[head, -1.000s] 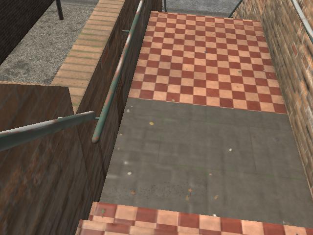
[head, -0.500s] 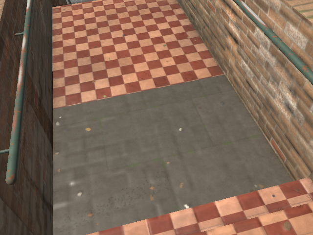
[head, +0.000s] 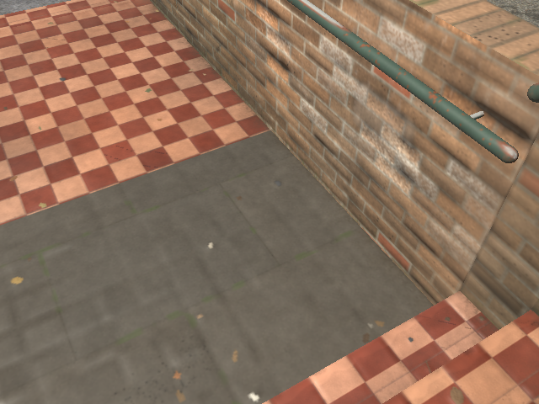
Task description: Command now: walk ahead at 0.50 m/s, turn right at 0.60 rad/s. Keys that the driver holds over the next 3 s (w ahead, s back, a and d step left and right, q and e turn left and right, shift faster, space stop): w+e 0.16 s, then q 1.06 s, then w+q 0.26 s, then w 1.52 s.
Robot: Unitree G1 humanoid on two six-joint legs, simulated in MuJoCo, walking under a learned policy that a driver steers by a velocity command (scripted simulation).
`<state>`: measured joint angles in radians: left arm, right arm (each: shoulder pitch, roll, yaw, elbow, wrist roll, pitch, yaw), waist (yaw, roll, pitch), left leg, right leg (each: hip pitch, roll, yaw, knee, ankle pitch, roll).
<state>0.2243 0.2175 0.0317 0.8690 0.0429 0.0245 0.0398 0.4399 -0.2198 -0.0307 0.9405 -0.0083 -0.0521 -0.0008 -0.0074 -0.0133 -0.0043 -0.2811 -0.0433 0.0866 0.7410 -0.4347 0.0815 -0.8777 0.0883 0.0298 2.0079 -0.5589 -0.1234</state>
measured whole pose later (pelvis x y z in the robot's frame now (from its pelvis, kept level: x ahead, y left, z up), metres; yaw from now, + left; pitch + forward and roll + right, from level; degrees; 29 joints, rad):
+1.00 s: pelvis +0.25 +0.01 -0.22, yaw +12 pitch -2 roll -1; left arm 0.28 0.31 0.05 0.72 0.03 0.06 0.04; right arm 0.07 -0.26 -0.01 0.57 0.03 0.06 0.04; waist 0.05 -0.03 -0.04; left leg -0.36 -0.01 0.01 0.88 -0.55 0.03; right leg -0.48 -0.24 -0.20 1.02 -0.56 0.01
